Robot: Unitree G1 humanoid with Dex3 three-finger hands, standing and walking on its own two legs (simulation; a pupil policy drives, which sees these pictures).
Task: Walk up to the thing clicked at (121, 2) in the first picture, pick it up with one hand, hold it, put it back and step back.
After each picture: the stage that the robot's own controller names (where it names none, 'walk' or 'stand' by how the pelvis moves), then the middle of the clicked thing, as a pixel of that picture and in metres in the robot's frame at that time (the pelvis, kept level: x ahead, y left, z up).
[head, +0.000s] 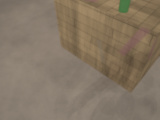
stand; out of the picture +1.05 -0.24 +0.04
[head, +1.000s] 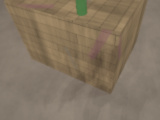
walk; out of the picture +0.95 +0.10 +0.06
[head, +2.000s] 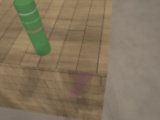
rise first; (35, 29) +0.55 +0.24 +0.08
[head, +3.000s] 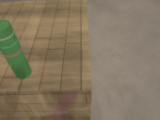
stand; (13, 53) +0.46 +0.30 +0.07
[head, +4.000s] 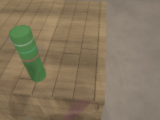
stand; (30, 57) +0.45 +0.25 +0.04
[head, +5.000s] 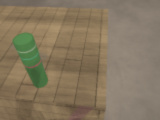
stand; (33, 63) +0.45 +0.24 +0.03
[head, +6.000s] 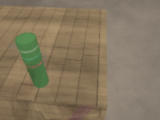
stand; (34, 63) +0.45 +0.23 +0.03
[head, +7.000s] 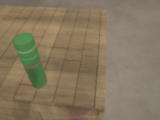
stand; (32, 63) +0.45 +0.24 +0.03
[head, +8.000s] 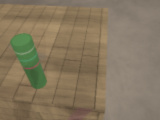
stand; (31, 64) +0.44 +0.24 +0.03
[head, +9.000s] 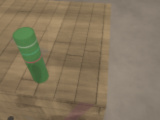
rise first; (33, 58) +0.45 +0.24 +0.04
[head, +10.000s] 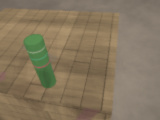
go down; (42, 64) +0.45 +0.23 +0.04
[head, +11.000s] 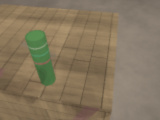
go down; (42, 60) +0.46 +0.21 +0.04
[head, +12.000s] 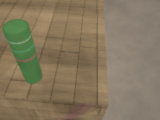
go down; (26, 56) +0.43 +0.21 +0.07
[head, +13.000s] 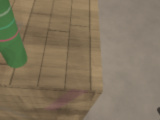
close in; (6, 35) +0.45 +0.22 +0.11
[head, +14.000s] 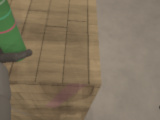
close; (4, 28) +0.47 +0.22 +0.13
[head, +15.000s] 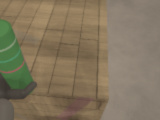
lift; (12, 65) +0.35 +0.22 +0.13
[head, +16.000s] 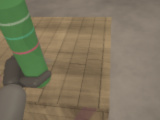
lift; (27, 49) +0.32 +0.17 +0.25
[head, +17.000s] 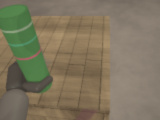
hold; (29, 55) +0.33 +0.17 +0.22
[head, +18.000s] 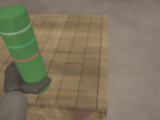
crouch; (27, 56) +0.32 +0.17 +0.22
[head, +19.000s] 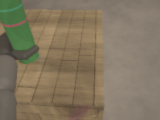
crouch; (16, 25) +0.44 +0.21 +0.23
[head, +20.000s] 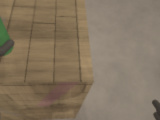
lower; out of the picture +0.50 +0.23 +0.13
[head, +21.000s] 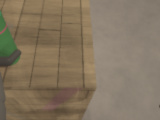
lower; out of the picture +0.47 +0.23 +0.12
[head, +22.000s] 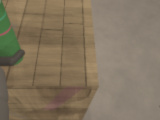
lower; out of the picture +0.47 +0.22 +0.12
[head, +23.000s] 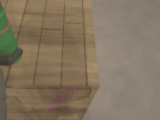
lower; out of the picture +0.48 +0.23 +0.12
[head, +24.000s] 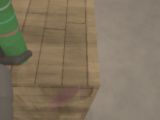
open; (7, 31) +0.47 +0.21 +0.12
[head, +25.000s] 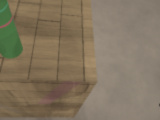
rise; out of the picture +0.47 +0.21 +0.13
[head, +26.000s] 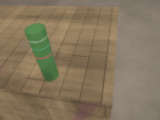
sink last; (44, 55) +0.46 +0.22 +0.08
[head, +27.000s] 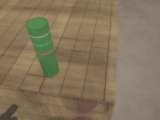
stand; (45, 51) +0.46 +0.20 +0.08
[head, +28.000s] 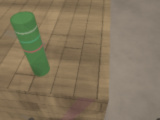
stand; (33, 48) +0.45 +0.21 +0.10
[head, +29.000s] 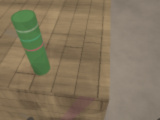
stand; (34, 47) +0.46 +0.21 +0.10
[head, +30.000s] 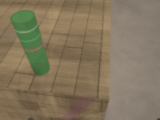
stand; (33, 47) +0.46 +0.21 +0.10
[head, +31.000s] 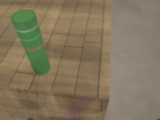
stand; (34, 46) +0.46 +0.21 +0.10
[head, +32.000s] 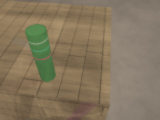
stand; (42, 56) +0.46 +0.20 +0.05
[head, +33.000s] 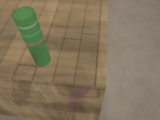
walk; (35, 41) +0.49 +0.22 +0.05
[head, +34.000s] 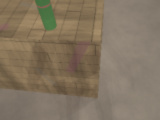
walk; (44, 6) +0.74 +0.25 +0.05
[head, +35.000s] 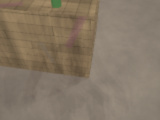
stand; out of the picture +1.06 +0.24 +0.05
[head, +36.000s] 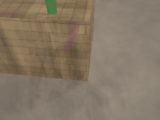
stand; out of the picture +1.05 +0.26 +0.04
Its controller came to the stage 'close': yes
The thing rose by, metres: 0.21
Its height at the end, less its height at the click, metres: +0.00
